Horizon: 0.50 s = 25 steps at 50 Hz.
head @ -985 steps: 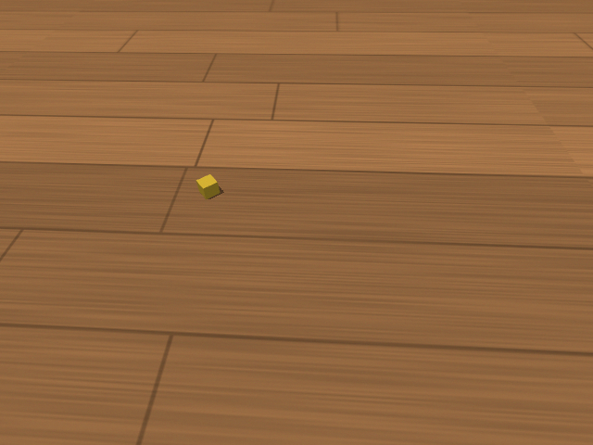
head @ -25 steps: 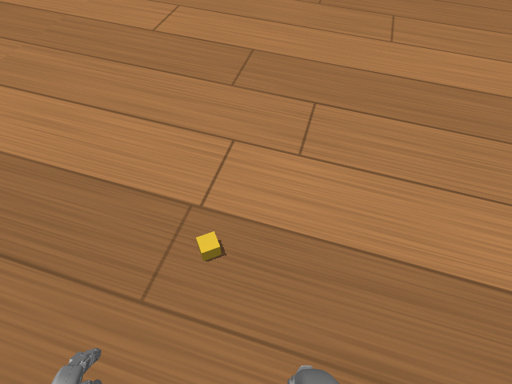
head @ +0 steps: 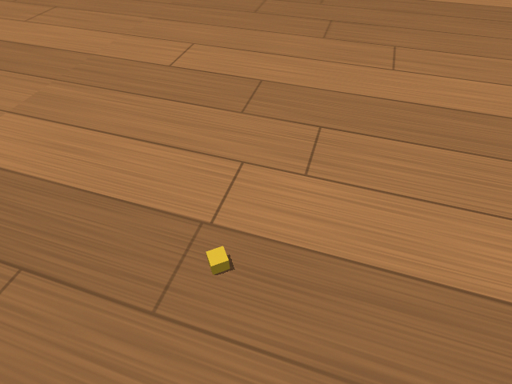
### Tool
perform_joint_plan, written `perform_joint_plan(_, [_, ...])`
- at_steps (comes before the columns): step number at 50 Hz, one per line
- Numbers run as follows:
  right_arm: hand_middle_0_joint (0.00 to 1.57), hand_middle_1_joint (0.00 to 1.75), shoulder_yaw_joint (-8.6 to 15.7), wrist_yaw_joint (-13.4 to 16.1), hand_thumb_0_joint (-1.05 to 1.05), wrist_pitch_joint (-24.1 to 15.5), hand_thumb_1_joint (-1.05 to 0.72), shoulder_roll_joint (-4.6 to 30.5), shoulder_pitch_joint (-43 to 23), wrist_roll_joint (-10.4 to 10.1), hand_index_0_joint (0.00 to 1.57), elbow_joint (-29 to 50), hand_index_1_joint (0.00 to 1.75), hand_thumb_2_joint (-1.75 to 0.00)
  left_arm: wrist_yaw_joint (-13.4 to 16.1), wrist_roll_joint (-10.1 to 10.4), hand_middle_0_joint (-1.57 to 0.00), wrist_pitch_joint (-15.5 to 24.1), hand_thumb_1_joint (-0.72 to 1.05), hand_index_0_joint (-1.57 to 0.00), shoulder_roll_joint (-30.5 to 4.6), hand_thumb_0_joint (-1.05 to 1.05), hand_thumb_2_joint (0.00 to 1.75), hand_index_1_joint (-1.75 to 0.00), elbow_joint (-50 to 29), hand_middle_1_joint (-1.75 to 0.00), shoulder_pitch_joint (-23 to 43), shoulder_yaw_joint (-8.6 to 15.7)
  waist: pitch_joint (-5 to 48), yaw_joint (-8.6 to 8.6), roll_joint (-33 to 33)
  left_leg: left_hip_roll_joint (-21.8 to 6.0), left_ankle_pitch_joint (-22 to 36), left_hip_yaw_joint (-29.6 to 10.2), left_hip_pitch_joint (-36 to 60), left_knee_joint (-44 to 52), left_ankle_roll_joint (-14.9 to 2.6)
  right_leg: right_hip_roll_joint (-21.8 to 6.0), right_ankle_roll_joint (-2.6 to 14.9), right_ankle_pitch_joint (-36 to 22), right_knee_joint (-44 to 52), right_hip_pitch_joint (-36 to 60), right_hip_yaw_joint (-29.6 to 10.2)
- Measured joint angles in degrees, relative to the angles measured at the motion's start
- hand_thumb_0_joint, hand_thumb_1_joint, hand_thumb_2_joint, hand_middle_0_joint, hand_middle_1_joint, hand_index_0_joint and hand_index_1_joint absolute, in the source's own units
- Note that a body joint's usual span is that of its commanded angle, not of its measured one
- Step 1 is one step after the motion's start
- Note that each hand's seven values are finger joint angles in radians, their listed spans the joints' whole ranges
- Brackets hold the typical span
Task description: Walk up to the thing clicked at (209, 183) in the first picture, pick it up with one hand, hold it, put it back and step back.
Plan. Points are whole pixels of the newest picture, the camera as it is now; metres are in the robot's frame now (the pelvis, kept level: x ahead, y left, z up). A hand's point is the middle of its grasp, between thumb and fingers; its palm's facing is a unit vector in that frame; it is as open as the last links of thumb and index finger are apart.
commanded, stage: walk up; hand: left
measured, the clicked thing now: (218, 260) +0.75 +0.20 -0.73
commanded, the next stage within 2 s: stand in 0.80 s
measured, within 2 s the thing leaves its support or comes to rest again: neither
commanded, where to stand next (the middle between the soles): +0.36 -0.01 m, yaw -5 degrees
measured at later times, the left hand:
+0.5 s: hand out of the picture +0.14 +0.24 -0.14, palm faces +0.03 -0.94 -0.33, open 7.4 cm
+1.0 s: hand out of the picture +0.11 +0.24 -0.14, palm faces -0.01 -0.94 -0.33, open 7.4 cm
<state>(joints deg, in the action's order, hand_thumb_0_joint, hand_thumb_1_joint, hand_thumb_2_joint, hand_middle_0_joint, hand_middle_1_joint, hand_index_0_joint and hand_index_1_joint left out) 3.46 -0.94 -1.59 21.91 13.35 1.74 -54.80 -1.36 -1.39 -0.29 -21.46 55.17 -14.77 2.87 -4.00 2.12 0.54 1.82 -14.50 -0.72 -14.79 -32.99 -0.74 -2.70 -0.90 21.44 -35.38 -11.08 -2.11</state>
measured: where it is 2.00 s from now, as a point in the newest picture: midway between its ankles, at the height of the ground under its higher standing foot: outside the picture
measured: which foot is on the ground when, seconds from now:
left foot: down 0.00-1.00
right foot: down 0.00-1.00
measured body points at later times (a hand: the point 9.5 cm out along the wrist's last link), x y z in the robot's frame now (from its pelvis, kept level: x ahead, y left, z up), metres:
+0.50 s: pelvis +0.04 -0.02 +0.01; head +0.05 -0.01 +0.46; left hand +0.14 +0.29 -0.11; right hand +0.12 -0.32 -0.12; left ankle +0.04 +0.11 -0.73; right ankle +0.02 -0.14 -0.73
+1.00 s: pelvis +0.04 -0.01 +0.02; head +0.06 -0.01 +0.47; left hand +0.11 +0.29 -0.11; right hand +0.15 -0.30 -0.11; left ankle +0.04 +0.11 -0.73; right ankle +0.02 -0.14 -0.73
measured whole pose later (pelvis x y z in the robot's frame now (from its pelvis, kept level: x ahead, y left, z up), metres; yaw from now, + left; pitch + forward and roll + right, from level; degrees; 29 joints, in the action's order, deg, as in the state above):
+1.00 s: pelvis +0.04 -0.01 +0.02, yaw +0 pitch -2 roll +0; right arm 0.3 -0.5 -1.2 19.2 2.5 0.4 -63.1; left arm -0.4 -0.4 0.5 -20.1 64.5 -4.9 0.0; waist -4.5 1.0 0.1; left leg 0.6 -10.6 -0.8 -6.5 -19.3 -0.3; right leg -1.7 -1.4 11.5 -18.3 -4.5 0.9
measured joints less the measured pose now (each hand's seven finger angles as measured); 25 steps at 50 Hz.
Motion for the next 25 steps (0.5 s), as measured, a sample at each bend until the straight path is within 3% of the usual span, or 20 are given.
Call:
perform_joint_plan(3, [0.2,0.3,-0.58,-0.22,0.0,-0.63,-0.91,-1.48,0.07,0.13,0.21,0.02,0.3,-0.9,0.3,0.54,-0.2,-0.49,0.9,-0.21,-0.68,0.01,0.89,-0.3,0.66,-0.3,1.29,-0.04,0.12,-0.67,0.68,-0.21,-0.57,0.19,0.47,0.77,-0.65,1.26,1.62,6.75,-6.91,-3.16,-0.27])
perform_joint_plan(5, [0.21,0.3,-1.04,-0.2,0.0,-0.89,-0.91,-2.25,0.07,0.24,0.21,0.2,0.3,-0.9,0.38,0.75,-0.2,-0.2,0.9,-0.21,-1.23,0.01,0.89,-0.3,0.68,-0.3,2.14,0.09,-0.08,-1.07,0.96,-0.64,-0.28,0.17,1.13,1.84,-0.42,1.52,2.19,7.74,-8.22,-4.45,0.46])
perform_joint_plan(8, [0.21,0.3,-1.56,-0.19,0.0,-0.7,-0.91,-2.39,-0.27,0.07,0.21,0.17,0.3,-0.9,0.34,0.86,-0.2,0.67,0.9,-0.21,-1.55,0.01,0.89,-0.3,0.54,-0.3,3.34,0.28,-0.43,-1.62,0.63,-1.28,-0.5,-0.12,1.29,1.78,0.45,1.33,2.38,3.13,-0.98,-3.33,1.62])
perform_joint_plan(10, [0.21,0.3,-1.75,-0.02,0.0,-0.02,-0.91,-2.0,-0.73,-0.54,0.21,-0.13,0.3,-0.9,0.56,0.47,-0.2,1.32,0.9,-0.21,-1.23,0.01,0.89,-0.3,0.77,-0.3,4.18,0.38,-0.74,-1.79,-0.54,-2.18,-1.8,-0.76,0.84,-0.3,1.17,2.04,1.48,-5.56,3.46,-1.68,2.36])
perform_joint_plan(14, [0.21,0.3,-1.68,0.48,0.0,0.92,-0.91,-1.27,-1.11,-1.06,0.21,-1.45,0.3,-0.9,0.53,-0.06,-0.2,1.65,0.9,-0.21,-0.03,0.01,0.89,-0.3,0.93,-0.3,4.87,-0.3,0.36,-1.76,-1.96,-1.75,-9.39,-1.93,-0.47,-4.92,0.69,2.36,1.22,-4.29,3.31,-1.03,3.25])
perform_joint_plan(15, [0.21,0.3,-1.69,0.52,0.0,0.78,-0.91,-0.99,-1.11,-1.09,0.21,-1.76,0.3,-0.9,0.55,-0.02,-0.2,1.61,0.9,-0.21,0.29,0.01,0.89,-0.3,0.96,-0.3,5.15,-0.51,0.49,-1.82,-2.08,-1.67,-9.06,-1.55,-0.17,-4.19,0.53,2.1,1.11,-3.94,3.32,-0.77,3.41])
perform_joint_plan(17, [0.2,0.3,-1.61,0.6,0.0,0.2,-0.91,-0.5,-1.14,-0.97,0.21,-2.55,0.3,-0.9,0.55,0.19,-0.2,1.47,0.9,-0.21,0.87,0.01,0.89,-0.3,1.18,-0.3,5.93,-0.89,0.6,-2.03,-2.4,-1.8,-1.55,-1.19,1.27,0.14,0.5,1.73,0.67,-3.33,3.18,-0.3,3.89])
perform_joint_plan(18, [0.2,0.3,-1.58,0.69,0.0,-0.02,-0.91,-0.62,-1.36,-0.82,0.21,-3.12,0.3,-0.9,0.54,0.38,-0.2,1.32,0.9,-0.21,0.98,0.01,0.89,-0.3,1.38,-0.3,6.42,-0.99,0.46,-1.9,-1.93,-1.44,-0.44,-0.93,1.94,1.0,0.61,1.3,0.44,-3.08,3.07,-0.01,3.7])
perform_joint_plan(25, [0.2,0.3,-2.65,0.52,0.0,-0.41,-0.91,-1.84,-4.09,-0.97,0.21,-4.98,0.3,-0.9,0.75,1.43,-0.2,1.25,0.9,-0.21,1.06,0.01,0.89,-0.3,2.8,-0.3,9.16,-1.3,0.29,-1.55,-0.43,-1.72,-1.28,-0.84,3.99,3.98,0.76,1.58,0.29,-4.7,7.8,2.67,3.67])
